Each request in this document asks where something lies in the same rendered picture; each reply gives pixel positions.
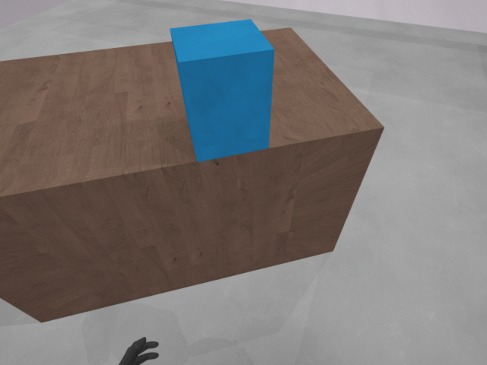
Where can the robot left hand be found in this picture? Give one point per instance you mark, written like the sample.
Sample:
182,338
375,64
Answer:
131,356

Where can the carton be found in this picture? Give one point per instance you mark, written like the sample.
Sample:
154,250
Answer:
226,72

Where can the pedestal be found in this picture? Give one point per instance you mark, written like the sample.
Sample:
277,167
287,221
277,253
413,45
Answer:
102,200

